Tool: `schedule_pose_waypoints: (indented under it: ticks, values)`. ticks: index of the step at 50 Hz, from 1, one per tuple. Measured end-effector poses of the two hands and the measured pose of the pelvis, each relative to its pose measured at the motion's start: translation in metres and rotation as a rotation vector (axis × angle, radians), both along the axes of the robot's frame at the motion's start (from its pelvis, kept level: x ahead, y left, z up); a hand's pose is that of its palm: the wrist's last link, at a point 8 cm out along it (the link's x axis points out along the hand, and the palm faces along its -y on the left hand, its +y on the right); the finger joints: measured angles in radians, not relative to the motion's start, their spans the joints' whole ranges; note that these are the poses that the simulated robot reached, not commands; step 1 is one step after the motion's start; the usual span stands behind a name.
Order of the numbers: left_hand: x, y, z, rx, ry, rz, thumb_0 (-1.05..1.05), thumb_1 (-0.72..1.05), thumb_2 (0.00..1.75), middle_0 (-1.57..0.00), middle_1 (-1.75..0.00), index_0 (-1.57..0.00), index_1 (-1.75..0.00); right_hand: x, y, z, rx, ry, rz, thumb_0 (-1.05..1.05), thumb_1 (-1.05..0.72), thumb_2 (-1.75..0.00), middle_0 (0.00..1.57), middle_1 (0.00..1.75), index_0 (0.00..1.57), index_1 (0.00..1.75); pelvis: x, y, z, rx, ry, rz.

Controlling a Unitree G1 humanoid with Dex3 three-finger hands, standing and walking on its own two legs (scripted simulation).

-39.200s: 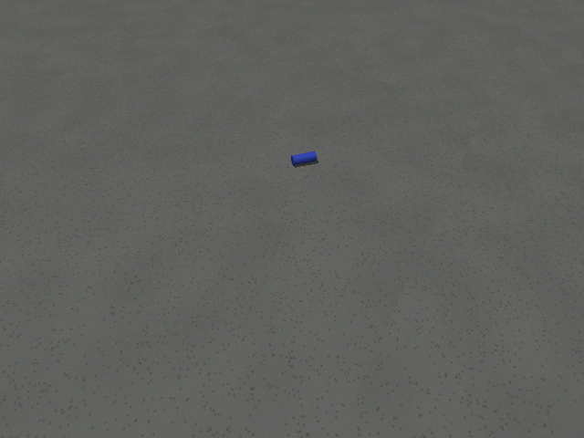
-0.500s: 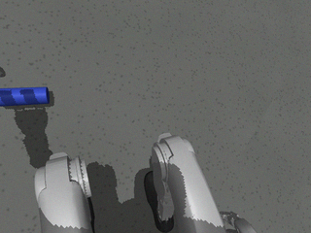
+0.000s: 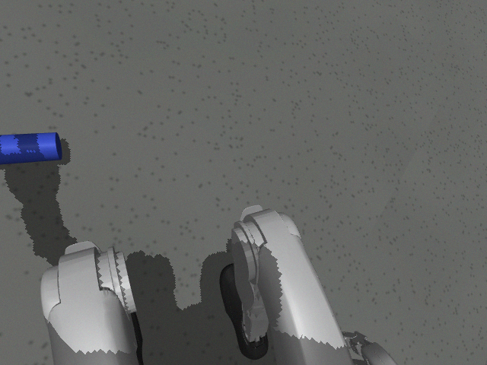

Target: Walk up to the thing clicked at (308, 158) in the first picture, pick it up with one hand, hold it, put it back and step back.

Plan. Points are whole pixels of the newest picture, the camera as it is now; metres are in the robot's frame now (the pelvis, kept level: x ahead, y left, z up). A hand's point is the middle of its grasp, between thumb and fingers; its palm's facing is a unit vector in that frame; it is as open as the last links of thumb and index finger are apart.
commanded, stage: rise first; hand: left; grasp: from above
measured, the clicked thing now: (18, 148) +0.51 +0.30 -0.30
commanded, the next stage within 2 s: approach in 1.24 s
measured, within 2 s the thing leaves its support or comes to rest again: neither
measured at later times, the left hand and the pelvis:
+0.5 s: hand out of the picture +0.46 +0.33 -0.19, palm faces -0.45 -0.04 -0.89, open 14.1 cm; pelvis +0.00 +0.00 -0.01, yaw -1 degrees
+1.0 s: hand out of the picture +0.47 +0.33 -0.18, palm faces -0.44 -0.04 -0.90, open 14.2 cm; pelvis -0.01 +0.00 +0.00, yaw -1 degrees
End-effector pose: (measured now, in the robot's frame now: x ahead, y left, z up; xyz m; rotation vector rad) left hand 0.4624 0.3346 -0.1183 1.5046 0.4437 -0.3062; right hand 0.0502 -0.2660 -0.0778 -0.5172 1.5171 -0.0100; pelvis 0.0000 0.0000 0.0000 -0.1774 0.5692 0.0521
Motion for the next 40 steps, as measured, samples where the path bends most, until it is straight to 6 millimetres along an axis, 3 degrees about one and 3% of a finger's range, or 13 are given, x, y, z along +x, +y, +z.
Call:
schedule_pose_waypoints:
  ticks: [25, 40]
  values:
    - [0.008, 0.000, -0.015, 0.014, -0.007, 0.007, 0.00, -0.53, 1.01, -0.08, -1.00, -0.09, -1.00, -0.016, 0.005, 0.002, -0.007, 0.006, -0.002, 0.00, -0.91, -0.90, 0.21, 0.30, 0.20, 0.30, -0.003, 0.002, -0.007, -0.014, -0.014, -0.008]
    - [0.010, 0.000, -0.007, 0.003, -0.001, -0.005, 0.00, -0.53, 1.01, -0.09, -0.99, -0.09, -0.99, -0.010, 0.005, 0.004, -0.001, -0.003, 0.012, 0.00, -0.91, -0.90, 0.21, 0.30, 0.20, 0.30, -0.003, 0.003, -0.004, -0.021, -0.017, -0.008]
